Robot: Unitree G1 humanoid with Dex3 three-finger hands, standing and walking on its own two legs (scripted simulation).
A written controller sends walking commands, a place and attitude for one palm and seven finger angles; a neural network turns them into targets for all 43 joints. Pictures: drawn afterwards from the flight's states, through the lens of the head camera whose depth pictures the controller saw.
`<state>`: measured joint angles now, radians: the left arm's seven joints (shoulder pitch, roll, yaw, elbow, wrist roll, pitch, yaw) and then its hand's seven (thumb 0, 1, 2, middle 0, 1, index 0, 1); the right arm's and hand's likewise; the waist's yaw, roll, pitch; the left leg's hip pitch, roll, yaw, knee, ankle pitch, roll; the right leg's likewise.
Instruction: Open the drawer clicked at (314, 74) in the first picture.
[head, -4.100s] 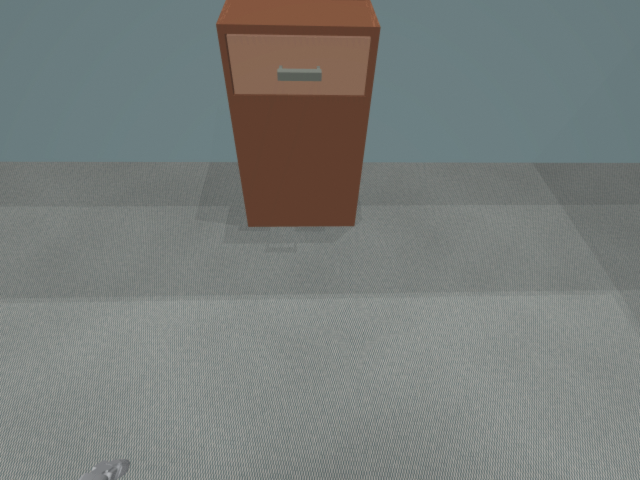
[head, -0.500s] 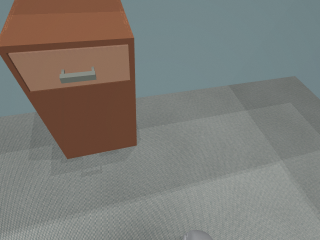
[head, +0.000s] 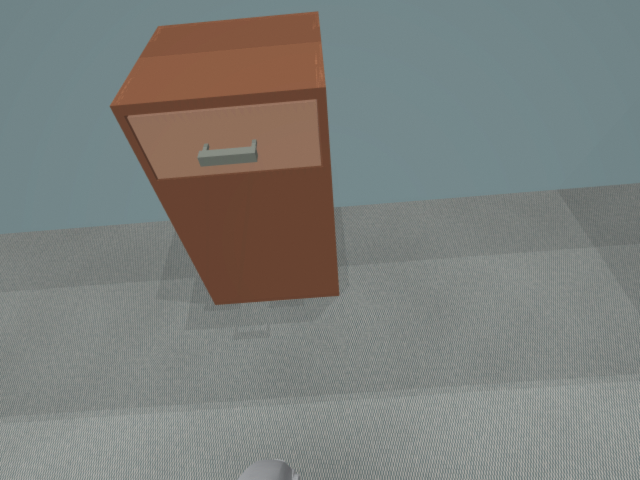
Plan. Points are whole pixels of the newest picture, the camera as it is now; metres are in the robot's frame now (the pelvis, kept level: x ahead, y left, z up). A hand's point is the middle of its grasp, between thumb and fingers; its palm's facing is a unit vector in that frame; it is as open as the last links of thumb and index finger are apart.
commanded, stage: take the last steps up to it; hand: left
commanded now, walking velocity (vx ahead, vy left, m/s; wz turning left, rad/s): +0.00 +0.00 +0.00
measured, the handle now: (229, 150) +0.81 +0.26 -0.06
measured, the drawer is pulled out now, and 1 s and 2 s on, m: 0.00 0.00 0.00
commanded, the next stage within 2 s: come to a stop and stand still in 1.06 s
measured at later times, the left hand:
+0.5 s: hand out of the picture -0.04 +0.22 -0.18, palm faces +0.13 -0.98 -0.15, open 7.4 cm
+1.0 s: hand (229, 391) +0.28 +0.18 -0.17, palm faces +0.07 -0.97 -0.22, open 7.3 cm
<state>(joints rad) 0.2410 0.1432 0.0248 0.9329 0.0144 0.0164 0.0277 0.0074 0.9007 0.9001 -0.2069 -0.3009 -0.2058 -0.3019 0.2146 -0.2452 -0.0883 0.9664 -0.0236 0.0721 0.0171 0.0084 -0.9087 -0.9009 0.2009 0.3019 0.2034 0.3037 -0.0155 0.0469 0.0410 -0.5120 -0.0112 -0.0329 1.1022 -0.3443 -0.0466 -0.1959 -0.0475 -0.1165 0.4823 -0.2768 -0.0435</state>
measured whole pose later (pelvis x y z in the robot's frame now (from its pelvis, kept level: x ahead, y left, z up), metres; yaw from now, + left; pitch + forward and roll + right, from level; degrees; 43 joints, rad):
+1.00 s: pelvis +0.22 +0.00 -0.01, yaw +3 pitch -2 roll +0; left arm 0.17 0.16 0.05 1.04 0.01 -0.05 0.02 0.00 0.92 0.90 -0.21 -0.30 -0.20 -0.30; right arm 0.32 -0.16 -0.05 1.10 -0.02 -0.01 -0.01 0.01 -0.91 -0.90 0.20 0.30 0.20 0.30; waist -0.04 0.03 0.07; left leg -0.45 0.11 0.04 1.15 -0.33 0.01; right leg -0.26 0.00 -0.16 0.48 -0.19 -0.07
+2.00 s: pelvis +0.27 -0.07 +0.01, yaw +3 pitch +1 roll +4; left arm 0.25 0.14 0.03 1.00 0.02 0.00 0.04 0.01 0.92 0.90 -0.21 -0.30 -0.21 -0.30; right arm 0.28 -0.25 -0.07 1.06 -0.03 0.08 0.01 0.01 -0.91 -0.90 0.20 0.30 0.20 0.30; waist 0.02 0.04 0.04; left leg -0.42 0.01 -0.01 0.99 -0.29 -0.06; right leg -0.20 -0.06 -0.07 0.41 -0.22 -0.05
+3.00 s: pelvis +0.30 +0.01 +0.00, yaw +2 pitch -1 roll +0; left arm 0.22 0.17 0.01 1.14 0.00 0.01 0.04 0.01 0.91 0.90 -0.20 -0.30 -0.20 -0.30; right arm 0.31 -0.13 0.01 1.16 -0.01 -0.01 -0.04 0.01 -0.91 -0.90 0.20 0.30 0.20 0.30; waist -0.01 -0.01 0.04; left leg -0.08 0.01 0.05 0.39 -0.30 0.00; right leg -0.12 -0.06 -0.04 0.41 -0.27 0.04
